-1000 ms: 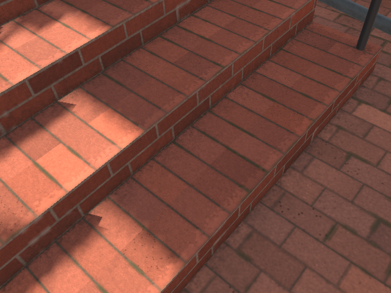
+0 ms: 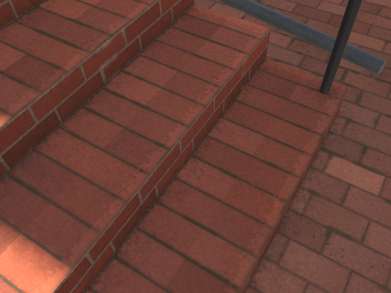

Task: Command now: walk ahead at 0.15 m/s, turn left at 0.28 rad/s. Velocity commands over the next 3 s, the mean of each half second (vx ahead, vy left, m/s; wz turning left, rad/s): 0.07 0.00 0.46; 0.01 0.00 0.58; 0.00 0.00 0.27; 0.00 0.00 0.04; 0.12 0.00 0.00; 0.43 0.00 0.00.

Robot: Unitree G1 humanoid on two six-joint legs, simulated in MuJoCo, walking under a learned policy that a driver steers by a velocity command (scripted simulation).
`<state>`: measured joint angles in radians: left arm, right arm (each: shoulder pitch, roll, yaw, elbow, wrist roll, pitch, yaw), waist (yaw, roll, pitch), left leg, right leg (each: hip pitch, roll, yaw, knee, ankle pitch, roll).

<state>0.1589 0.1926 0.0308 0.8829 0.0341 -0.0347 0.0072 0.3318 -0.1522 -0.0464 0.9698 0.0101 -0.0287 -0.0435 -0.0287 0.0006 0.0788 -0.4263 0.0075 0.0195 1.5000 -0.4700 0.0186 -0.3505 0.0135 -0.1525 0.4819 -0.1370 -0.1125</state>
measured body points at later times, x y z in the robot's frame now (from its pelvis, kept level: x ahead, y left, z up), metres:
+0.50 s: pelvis +0.06 +0.01 +0.01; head +0.09 +0.01 +0.46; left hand +0.04 +0.29 -0.11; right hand +0.35 -0.08 -0.05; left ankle +0.10 +0.17 -0.50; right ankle +0.08 -0.05 -0.73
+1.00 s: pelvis +0.09 +0.10 +0.13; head +0.10 +0.15 +0.57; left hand +0.12 +0.39 +0.02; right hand +0.34 -0.03 +0.04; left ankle +0.09 +0.19 -0.58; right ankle +0.17 -0.05 -0.44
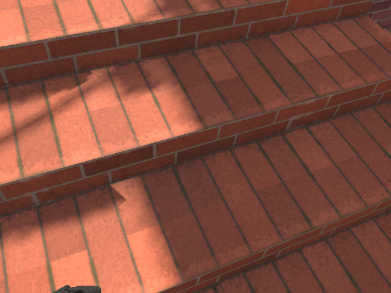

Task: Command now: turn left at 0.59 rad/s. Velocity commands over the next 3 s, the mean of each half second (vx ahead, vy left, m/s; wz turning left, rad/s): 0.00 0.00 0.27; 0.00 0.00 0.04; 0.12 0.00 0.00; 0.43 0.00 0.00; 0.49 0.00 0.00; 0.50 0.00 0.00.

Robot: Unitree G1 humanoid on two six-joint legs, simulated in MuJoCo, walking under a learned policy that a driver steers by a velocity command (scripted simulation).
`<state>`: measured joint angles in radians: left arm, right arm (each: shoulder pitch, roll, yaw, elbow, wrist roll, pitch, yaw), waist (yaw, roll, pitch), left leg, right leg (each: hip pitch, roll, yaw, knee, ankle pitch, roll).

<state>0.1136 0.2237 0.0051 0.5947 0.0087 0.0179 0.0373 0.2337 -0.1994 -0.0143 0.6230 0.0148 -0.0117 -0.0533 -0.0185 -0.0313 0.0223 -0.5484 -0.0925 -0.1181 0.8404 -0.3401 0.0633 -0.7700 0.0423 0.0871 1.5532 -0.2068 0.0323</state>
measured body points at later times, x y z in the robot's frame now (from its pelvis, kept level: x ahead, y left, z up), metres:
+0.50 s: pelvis +0.06 -0.14 -0.01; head +0.07 -0.17 +0.43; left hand +0.13 +0.11 -0.11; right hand +0.26 -0.35 -0.13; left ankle +0.04 +0.05 -0.67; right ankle +0.11 -0.28 -0.71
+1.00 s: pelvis +0.05 -0.13 +0.01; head +0.06 -0.12 +0.46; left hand +0.12 +0.13 -0.11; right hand +0.21 -0.34 -0.10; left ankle +0.05 +0.00 -0.70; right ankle +0.07 -0.27 -0.66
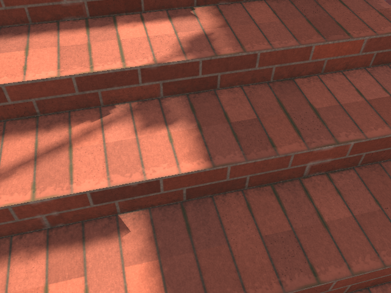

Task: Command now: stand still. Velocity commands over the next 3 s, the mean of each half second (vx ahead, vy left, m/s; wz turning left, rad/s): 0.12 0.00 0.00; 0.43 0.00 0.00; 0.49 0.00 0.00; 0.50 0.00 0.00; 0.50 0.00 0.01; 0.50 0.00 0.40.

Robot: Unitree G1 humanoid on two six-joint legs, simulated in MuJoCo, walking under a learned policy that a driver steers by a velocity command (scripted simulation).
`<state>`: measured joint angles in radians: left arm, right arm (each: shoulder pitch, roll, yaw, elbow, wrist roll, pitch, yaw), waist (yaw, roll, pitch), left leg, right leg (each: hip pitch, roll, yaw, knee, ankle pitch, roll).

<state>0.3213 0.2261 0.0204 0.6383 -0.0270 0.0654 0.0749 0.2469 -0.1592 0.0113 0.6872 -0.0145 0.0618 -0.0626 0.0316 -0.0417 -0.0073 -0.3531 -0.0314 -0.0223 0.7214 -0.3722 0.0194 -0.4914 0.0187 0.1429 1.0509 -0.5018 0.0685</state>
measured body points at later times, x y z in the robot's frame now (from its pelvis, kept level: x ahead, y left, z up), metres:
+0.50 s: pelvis +0.05 -0.11 -0.04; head +0.05 -0.15 +0.41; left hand +0.18 +0.12 -0.12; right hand +0.12 -0.38 -0.17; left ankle -0.01 +0.08 -0.63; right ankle +0.03 -0.24 -0.72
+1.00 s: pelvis +0.19 -0.16 +0.01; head +0.19 -0.15 +0.46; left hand +0.39 +0.06 -0.08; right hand +0.17 -0.38 -0.13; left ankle +0.16 -0.12 -0.71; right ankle +0.22 -0.34 -0.53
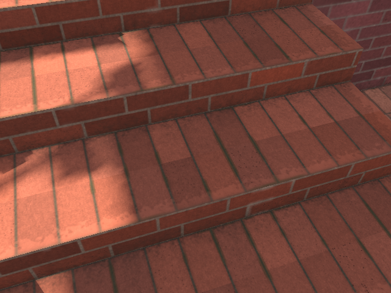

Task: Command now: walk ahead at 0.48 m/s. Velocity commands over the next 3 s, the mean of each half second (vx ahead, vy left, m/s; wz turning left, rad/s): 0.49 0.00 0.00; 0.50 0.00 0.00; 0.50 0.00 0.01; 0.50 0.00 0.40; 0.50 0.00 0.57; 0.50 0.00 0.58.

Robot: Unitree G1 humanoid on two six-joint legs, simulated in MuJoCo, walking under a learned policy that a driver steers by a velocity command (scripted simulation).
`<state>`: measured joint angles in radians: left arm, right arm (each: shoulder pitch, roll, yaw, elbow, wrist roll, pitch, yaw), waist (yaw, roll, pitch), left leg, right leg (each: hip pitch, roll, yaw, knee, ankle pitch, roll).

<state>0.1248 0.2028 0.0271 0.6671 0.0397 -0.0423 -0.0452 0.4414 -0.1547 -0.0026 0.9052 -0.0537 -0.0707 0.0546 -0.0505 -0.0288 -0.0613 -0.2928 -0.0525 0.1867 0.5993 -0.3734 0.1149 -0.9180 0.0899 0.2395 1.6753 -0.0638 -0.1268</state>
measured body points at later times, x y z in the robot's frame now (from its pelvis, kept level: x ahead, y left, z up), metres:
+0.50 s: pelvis +0.35 -0.09 +0.10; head +0.37 -0.09 +0.55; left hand +0.42 +0.14 -0.05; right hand +0.46 -0.35 -0.02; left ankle +0.22 +0.07 -0.42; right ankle +0.41 -0.16 -0.57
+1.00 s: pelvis +0.70 -0.08 +0.25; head +0.72 -0.09 +0.70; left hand +0.77 +0.17 +0.12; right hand +0.84 -0.31 +0.12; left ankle +0.78 -0.03 -0.41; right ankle +0.56 -0.19 -0.30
